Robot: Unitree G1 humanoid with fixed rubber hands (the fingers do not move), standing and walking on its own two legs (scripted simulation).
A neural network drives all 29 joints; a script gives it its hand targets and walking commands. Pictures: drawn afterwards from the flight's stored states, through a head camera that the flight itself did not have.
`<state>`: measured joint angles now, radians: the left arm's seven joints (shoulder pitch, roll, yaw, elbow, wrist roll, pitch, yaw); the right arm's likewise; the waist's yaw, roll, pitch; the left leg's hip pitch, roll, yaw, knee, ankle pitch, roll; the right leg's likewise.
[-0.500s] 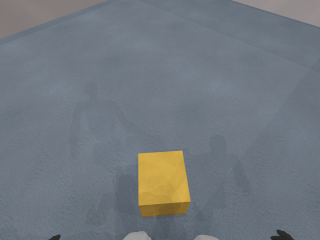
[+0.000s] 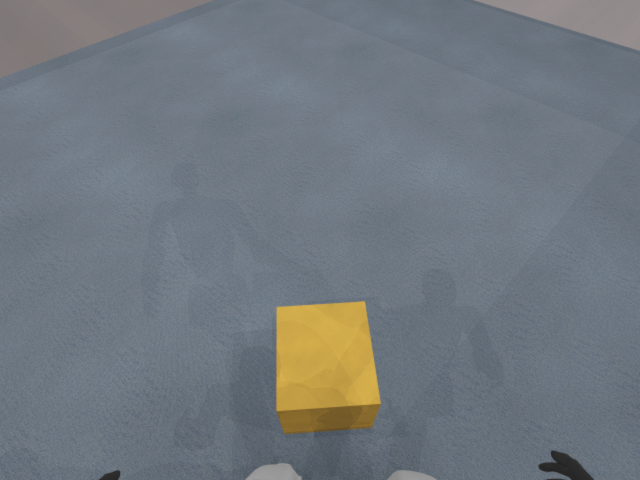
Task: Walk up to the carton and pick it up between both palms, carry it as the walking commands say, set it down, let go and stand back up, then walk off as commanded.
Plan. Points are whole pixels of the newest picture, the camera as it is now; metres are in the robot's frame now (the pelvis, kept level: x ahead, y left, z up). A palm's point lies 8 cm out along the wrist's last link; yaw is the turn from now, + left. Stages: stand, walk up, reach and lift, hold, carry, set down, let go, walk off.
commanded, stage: walk up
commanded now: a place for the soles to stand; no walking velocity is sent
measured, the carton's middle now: (324, 368) +0.48 +0.01 -0.63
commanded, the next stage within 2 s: none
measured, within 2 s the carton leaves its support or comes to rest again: neither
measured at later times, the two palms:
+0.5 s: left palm out of the picture +0.08 +0.32 -0.11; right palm out of the picture +0.09 -0.30 -0.10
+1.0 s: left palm out of the picture +0.07 +0.30 -0.10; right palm out of the picture +0.10 -0.32 -0.10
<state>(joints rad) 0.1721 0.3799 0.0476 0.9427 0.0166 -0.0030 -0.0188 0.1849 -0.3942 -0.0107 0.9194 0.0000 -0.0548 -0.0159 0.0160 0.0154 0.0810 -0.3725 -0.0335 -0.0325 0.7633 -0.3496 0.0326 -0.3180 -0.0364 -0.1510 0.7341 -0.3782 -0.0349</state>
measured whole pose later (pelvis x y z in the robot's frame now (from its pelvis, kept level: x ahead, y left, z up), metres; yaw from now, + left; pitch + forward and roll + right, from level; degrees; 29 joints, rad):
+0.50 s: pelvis +0.00 +0.00 +0.00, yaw +1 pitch -2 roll -1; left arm 0.16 0.38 0.05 0.94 0.01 0.00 -0.02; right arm 0.20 -0.39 -0.01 0.92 0.00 -0.06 -0.01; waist 0.02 0.02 0.08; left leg -0.37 -0.04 -0.04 0.76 -0.35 0.04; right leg -0.32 -0.04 -0.15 0.74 -0.42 -0.03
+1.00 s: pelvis +0.00 -0.01 +0.00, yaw +1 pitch -2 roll +0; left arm 0.16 0.38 0.05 0.96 0.01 0.00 -0.02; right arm 0.19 -0.39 -0.01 0.92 0.00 -0.06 -0.02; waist 0.02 0.02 0.07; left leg -0.36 -0.03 -0.05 0.74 -0.34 0.02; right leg -0.31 -0.03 -0.16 0.73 -0.38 -0.05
